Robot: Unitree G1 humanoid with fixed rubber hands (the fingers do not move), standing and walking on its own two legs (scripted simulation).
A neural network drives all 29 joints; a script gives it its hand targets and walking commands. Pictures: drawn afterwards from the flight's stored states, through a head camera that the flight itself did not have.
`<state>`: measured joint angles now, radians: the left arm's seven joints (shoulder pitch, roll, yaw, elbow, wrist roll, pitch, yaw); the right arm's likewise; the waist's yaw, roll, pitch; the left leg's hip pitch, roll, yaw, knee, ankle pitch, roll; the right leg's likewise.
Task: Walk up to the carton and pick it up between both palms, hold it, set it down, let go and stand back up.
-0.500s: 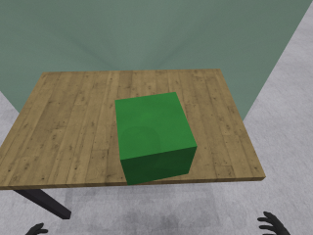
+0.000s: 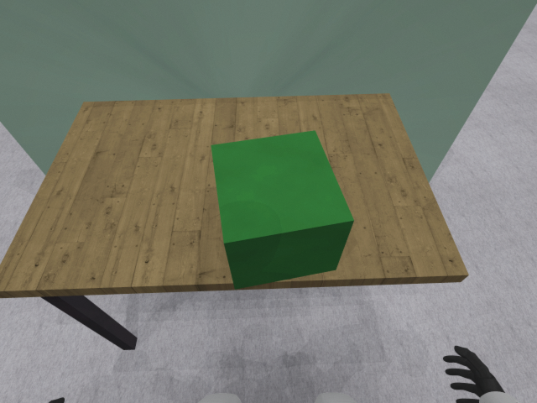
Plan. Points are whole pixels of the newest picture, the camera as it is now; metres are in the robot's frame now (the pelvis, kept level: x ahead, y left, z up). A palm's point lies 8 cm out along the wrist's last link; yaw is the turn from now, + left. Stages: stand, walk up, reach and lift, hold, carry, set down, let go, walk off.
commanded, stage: walk up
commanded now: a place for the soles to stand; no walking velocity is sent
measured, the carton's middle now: (275, 209) +0.45 +0.00 -0.04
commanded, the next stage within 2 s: reach and lift in 1.26 s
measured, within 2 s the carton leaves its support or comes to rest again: neither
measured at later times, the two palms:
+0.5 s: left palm out of the picture +0.10 +0.35 -0.08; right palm out of the picture +0.12 -0.28 -0.08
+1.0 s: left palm out of the picture +0.11 +0.34 -0.07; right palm out of the picture +0.12 -0.30 -0.09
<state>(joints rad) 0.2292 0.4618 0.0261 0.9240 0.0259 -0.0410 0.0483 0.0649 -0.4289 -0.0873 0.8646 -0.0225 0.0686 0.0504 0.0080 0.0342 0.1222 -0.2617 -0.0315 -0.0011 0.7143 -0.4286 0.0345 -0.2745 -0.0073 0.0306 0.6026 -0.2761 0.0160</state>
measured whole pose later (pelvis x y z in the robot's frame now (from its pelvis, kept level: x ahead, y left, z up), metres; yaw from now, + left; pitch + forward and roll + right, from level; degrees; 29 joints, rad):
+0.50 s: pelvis +0.00 +0.03 +0.01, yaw +1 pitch -2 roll +0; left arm 0.14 0.44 0.01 0.95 0.01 -0.04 0.00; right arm 0.12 -0.39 -0.03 0.93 -0.01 0.00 0.02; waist 0.01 -0.01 0.03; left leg -0.13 -0.04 -0.04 0.46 -0.29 0.02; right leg -0.21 -0.01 0.02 0.46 -0.21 0.02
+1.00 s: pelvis +0.01 +0.01 +0.02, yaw +3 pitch -2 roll +0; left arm 0.07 0.42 0.00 1.05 0.01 -0.04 0.01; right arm 0.09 -0.40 -0.03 1.04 -0.01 0.00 0.01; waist 0.00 0.02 0.05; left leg -0.06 -0.02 -0.07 0.33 -0.23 0.00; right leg -0.14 0.00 -0.01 0.36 -0.18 0.00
